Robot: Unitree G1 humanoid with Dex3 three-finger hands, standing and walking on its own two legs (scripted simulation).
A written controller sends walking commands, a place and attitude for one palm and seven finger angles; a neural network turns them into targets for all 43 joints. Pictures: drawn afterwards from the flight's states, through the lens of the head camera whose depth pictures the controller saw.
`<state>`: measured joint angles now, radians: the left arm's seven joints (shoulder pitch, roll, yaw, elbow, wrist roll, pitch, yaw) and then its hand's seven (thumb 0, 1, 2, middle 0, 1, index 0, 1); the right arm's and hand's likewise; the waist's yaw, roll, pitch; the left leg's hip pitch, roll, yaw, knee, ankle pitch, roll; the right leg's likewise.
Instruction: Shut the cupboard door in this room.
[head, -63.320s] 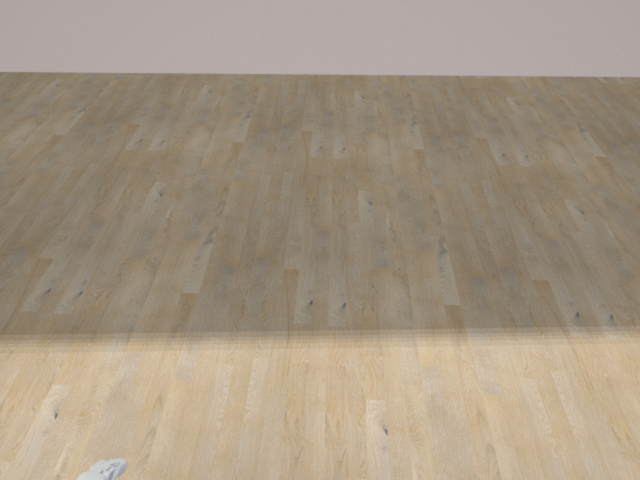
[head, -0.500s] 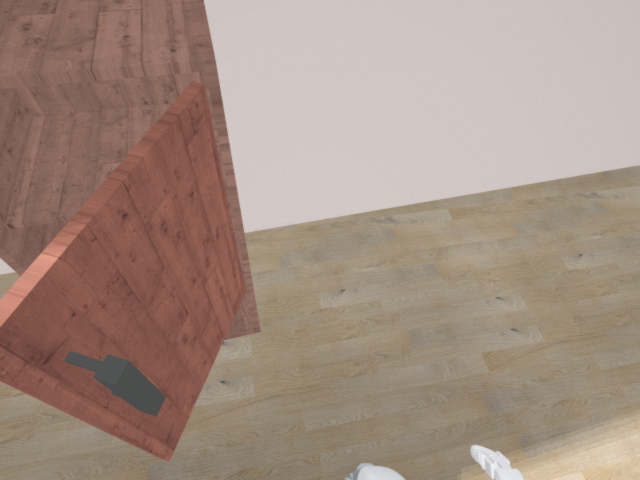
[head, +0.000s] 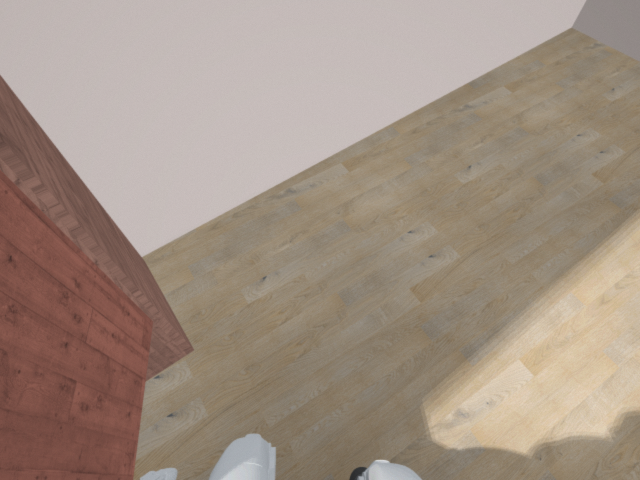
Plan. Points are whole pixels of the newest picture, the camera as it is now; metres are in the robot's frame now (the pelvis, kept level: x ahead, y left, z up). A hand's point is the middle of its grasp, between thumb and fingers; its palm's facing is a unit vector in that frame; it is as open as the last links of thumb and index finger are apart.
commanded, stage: walk to a spot facing it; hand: left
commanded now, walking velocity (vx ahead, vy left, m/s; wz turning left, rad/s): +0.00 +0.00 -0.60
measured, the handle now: out of the picture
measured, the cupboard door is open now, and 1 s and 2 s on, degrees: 60 60 60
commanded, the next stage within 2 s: turn to face it in 1.68 s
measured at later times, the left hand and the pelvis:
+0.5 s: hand (209, 424) +0.19 +0.17 -0.15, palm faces -0.29 -0.92 -0.25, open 7.4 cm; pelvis +0.02 +0.00 +0.00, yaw -20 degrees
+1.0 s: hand (262, 393) +0.24 +0.11 -0.18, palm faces -0.47 -0.86 -0.18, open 7.4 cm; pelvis +0.14 -0.06 +0.00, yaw -35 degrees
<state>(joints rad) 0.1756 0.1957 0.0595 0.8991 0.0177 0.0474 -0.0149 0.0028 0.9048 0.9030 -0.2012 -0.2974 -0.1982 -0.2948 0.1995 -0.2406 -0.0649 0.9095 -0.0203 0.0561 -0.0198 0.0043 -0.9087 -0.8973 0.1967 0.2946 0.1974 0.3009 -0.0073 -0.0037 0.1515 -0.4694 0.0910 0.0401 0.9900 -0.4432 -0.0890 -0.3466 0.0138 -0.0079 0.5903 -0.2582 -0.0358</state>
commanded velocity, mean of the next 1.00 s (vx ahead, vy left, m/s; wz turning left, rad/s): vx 0.20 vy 0.00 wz -0.57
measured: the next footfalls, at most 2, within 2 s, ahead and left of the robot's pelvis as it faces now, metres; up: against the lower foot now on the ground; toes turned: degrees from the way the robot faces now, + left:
left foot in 0.14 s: +0.07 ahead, +0.13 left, +0.00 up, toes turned -2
right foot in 0.54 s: +0.04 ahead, -0.14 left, +0.00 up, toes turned -29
